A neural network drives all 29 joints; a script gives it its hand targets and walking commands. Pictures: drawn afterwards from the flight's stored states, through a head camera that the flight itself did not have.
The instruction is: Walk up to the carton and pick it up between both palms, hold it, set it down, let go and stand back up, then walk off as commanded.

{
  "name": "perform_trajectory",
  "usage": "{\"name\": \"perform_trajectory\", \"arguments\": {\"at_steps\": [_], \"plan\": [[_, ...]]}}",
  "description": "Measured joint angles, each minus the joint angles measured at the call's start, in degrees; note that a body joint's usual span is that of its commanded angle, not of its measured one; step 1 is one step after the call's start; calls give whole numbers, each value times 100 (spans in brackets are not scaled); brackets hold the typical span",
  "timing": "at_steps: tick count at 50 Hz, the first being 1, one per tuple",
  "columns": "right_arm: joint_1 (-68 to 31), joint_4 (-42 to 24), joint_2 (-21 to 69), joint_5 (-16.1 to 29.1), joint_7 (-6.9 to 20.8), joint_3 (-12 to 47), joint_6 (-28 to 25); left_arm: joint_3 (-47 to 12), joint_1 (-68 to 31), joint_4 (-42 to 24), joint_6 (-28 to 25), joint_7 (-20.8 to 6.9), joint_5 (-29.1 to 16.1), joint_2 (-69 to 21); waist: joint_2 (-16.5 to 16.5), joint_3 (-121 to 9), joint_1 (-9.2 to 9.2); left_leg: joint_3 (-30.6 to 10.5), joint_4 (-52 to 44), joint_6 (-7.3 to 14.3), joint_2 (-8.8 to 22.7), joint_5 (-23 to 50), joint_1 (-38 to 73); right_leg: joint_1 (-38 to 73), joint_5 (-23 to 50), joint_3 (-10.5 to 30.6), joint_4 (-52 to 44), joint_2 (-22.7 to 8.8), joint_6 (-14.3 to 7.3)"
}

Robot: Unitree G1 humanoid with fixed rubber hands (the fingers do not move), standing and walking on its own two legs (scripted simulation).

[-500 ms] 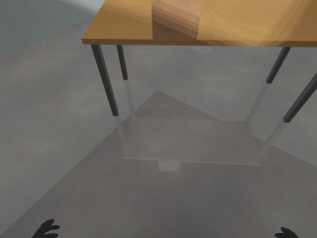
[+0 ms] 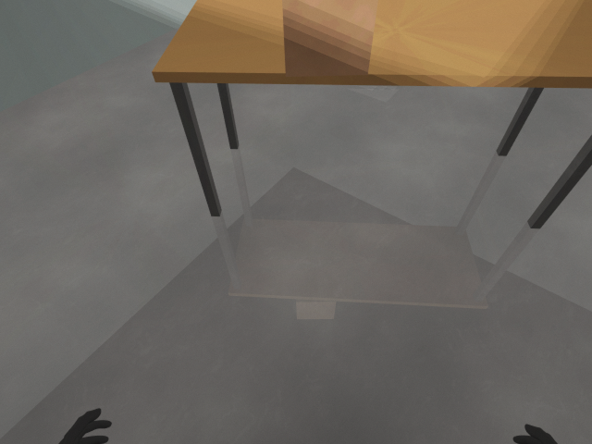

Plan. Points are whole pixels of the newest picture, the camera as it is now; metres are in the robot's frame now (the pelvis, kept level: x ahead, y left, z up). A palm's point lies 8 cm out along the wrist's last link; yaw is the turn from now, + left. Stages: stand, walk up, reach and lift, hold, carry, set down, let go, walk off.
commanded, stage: stand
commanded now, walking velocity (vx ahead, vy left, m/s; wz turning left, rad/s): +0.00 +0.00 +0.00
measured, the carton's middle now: (325, 12) +1.18 +0.01 +0.06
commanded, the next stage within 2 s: none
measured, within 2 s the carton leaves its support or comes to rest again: neither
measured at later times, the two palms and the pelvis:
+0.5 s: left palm out of the picture +0.09 +0.33 -0.09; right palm out of the picture +0.11 -0.32 -0.10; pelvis +0.00 +0.00 +0.00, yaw +0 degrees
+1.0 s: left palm out of the picture +0.09 +0.33 -0.09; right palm out of the picture +0.11 -0.32 -0.09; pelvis +0.00 +0.00 +0.00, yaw +0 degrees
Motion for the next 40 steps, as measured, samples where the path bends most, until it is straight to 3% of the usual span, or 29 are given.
{"name": "perform_trajectory", "arguments": {"at_steps": [40], "plan": [[0, 10, 0, 0, 0, 0, 2, 0, 0, 7, 0, 0, 0, 0, -2, -4, 0, 0, -2, 0, 0, 2, 0, 1, 4, 0, -7, -2, 0]]}}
